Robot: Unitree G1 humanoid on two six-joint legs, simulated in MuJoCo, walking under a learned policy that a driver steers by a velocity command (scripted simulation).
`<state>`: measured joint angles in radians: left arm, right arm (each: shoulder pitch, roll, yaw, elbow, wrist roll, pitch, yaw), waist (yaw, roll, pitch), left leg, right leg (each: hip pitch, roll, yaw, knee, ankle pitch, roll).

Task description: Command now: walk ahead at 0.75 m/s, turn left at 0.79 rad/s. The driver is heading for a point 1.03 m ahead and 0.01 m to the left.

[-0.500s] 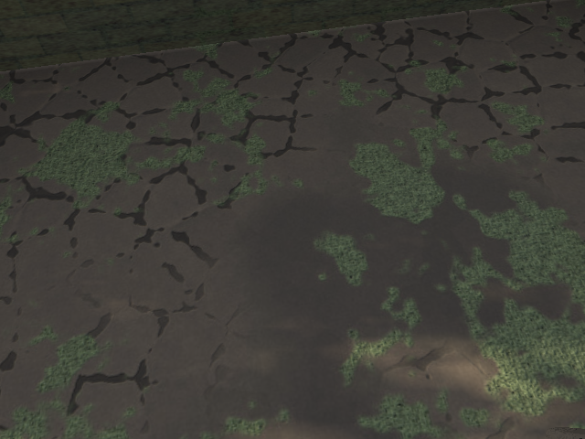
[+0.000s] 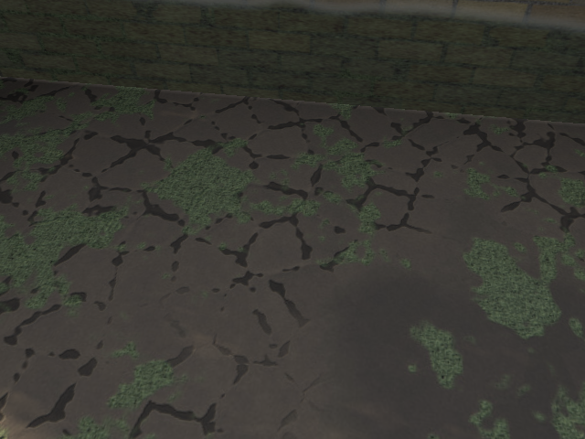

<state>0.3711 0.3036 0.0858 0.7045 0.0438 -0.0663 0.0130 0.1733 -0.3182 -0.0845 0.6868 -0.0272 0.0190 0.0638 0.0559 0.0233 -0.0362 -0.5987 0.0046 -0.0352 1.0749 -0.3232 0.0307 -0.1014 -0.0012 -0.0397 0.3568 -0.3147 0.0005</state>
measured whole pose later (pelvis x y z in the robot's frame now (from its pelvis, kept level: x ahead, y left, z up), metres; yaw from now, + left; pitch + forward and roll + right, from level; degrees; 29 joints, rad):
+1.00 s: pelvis +0.78 +0.29 -0.01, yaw -12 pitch +1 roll -1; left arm 0.47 0.29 0.07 0.88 0.01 -0.07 -0.02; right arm -0.04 -0.22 0.06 0.55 -0.03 -0.06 0.02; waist 0.12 0.00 0.01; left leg -0.68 0.15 -0.14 0.75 -0.06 -0.07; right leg -0.04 0.19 0.16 0.38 -0.33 -0.15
